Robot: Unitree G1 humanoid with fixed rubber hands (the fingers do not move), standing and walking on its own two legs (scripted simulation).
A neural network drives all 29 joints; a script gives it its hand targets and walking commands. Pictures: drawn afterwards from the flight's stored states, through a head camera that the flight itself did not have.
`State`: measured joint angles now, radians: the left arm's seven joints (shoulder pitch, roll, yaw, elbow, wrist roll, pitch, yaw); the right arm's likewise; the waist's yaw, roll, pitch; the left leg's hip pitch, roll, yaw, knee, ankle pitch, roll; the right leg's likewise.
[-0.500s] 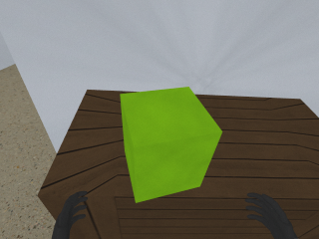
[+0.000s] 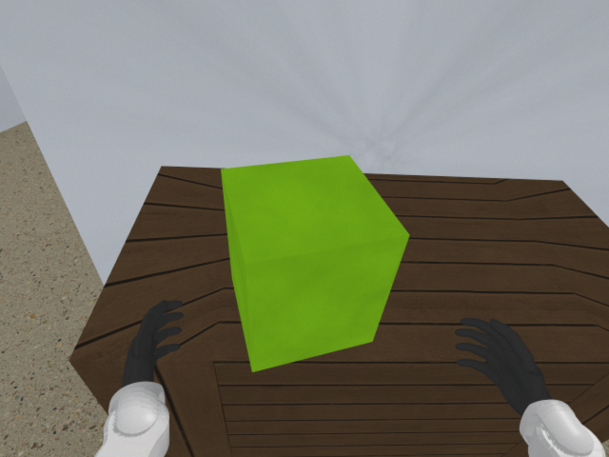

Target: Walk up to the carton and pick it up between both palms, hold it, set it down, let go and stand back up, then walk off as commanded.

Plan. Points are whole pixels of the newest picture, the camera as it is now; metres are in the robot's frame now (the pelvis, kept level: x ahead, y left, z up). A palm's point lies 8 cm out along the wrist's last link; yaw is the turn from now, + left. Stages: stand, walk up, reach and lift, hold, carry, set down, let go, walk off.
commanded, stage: reach and lift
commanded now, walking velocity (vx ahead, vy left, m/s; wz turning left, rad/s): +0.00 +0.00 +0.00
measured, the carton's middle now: (301, 261) +0.42 +0.02 +0.05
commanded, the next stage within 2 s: none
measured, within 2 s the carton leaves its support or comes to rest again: neither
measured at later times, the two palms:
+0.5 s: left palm (138, 315) +0.26 +0.21 +0.11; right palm (497, 316) +0.29 -0.23 +0.10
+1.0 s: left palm (138, 255) +0.30 +0.21 +0.17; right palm (486, 248) +0.35 -0.21 +0.17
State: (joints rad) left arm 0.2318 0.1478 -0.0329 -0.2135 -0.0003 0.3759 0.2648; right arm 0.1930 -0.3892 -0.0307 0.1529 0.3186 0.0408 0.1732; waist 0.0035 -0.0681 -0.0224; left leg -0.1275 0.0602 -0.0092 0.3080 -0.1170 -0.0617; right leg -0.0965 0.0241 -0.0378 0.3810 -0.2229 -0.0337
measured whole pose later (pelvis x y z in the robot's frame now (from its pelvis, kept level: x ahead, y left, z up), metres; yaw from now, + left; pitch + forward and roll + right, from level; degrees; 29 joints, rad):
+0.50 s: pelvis +0.00 +0.00 +0.00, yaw +0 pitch -3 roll +0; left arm 0.00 0.15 0.05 -0.37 0.00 0.71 0.26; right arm -0.08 -0.39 -0.03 0.09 0.39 0.25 0.05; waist 0.00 -0.05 0.03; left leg -0.13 0.06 -0.01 0.30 -0.11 -0.07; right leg -0.09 0.03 -0.03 0.36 -0.21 -0.04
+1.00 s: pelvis -0.01 +0.00 +0.00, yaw +0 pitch -4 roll +0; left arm -0.36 0.15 0.14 -0.26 0.00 0.89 0.26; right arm -0.49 -0.39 -0.03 0.29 0.39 0.39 0.06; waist 0.00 -0.04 0.05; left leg -0.13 0.07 -0.01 0.30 -0.10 -0.06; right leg -0.10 0.03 -0.03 0.37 -0.20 -0.04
